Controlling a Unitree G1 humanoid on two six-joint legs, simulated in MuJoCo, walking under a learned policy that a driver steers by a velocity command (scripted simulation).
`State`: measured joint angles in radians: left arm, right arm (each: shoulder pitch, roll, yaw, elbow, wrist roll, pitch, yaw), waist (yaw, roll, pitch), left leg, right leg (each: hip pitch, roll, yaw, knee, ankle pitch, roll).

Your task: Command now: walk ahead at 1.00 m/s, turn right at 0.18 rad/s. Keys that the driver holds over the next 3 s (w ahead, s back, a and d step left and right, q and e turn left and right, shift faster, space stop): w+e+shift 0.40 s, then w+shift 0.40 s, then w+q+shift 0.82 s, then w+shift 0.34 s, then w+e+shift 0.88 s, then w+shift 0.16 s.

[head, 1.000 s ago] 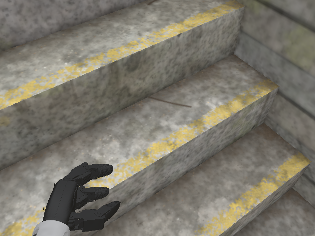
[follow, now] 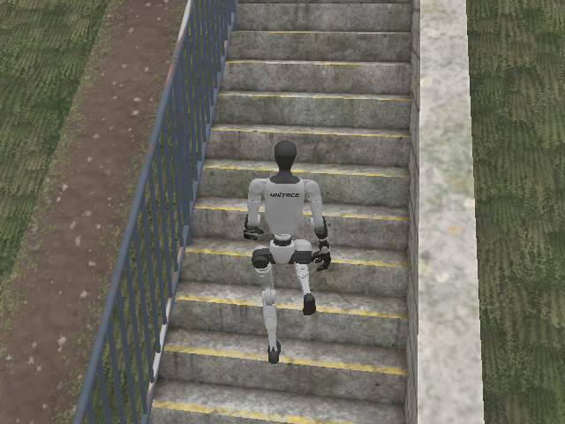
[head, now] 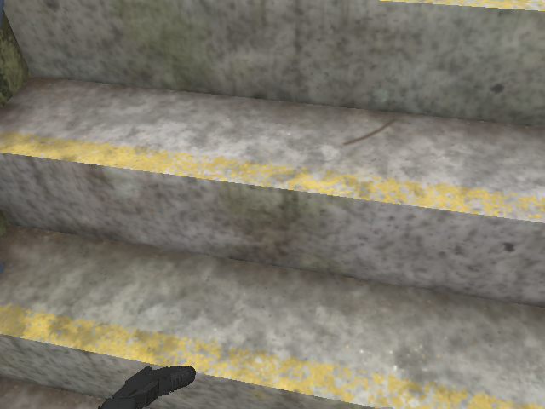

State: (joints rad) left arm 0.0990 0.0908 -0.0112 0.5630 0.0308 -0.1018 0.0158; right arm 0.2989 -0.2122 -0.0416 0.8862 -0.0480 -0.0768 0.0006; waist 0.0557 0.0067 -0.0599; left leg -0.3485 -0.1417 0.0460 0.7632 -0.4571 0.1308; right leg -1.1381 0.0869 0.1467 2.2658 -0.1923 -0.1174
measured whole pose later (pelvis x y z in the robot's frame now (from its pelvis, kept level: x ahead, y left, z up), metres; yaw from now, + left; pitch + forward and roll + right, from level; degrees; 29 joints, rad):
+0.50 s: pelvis +0.32 -0.07 +0.25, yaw -19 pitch +5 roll +2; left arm 0.46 0.22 0.05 0.97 -0.03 -0.10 0.03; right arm -0.21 0.02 0.14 0.33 -0.05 -0.10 -0.04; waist 0.04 -0.08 -0.04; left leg -1.29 0.02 0.03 1.83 -0.50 0.11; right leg -0.05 0.11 0.16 0.31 -0.19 -0.17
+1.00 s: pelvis +0.54 -0.23 +0.49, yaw -20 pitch +5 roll -1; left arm -0.12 0.10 -0.05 0.44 0.03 -0.04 0.00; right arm 0.44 -0.19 -0.08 1.01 0.02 -0.17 0.03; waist -0.07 0.06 -0.01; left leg -0.11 0.20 -0.02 0.43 -0.03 0.09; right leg -1.06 -0.08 -0.10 1.48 -0.55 -0.08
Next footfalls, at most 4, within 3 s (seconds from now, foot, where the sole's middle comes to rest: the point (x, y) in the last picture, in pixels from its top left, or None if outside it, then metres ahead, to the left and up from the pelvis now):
0.20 right None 0.21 -0.09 -0.53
0.58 left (297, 317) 0.53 0.03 -0.32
0.96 right None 0.65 -0.41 -0.11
1.44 left None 0.90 -0.30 0.10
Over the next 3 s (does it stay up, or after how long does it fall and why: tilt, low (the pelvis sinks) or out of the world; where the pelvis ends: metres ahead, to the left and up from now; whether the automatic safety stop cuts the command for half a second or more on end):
stays up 1.31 -0.21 1.12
